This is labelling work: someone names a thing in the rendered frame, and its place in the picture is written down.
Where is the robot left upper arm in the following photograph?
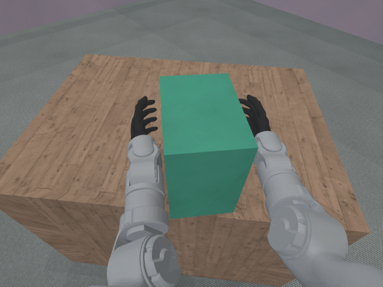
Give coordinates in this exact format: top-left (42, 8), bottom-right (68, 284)
top-left (88, 234), bottom-right (181, 287)

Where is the right robot forearm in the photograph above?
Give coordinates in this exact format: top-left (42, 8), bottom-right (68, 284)
top-left (253, 131), bottom-right (331, 220)

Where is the robot right upper arm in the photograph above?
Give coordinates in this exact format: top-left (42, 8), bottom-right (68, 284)
top-left (268, 204), bottom-right (383, 287)

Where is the right robot hand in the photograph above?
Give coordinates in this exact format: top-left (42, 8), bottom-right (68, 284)
top-left (239, 94), bottom-right (271, 137)

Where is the left robot forearm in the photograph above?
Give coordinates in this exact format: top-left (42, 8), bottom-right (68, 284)
top-left (111, 135), bottom-right (169, 255)

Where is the left robot hand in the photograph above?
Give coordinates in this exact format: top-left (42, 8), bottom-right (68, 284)
top-left (131, 96), bottom-right (158, 140)

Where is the pedestal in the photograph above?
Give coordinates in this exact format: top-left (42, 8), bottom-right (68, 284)
top-left (0, 54), bottom-right (370, 286)

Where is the carton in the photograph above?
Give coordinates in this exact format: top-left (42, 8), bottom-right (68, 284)
top-left (159, 73), bottom-right (258, 219)

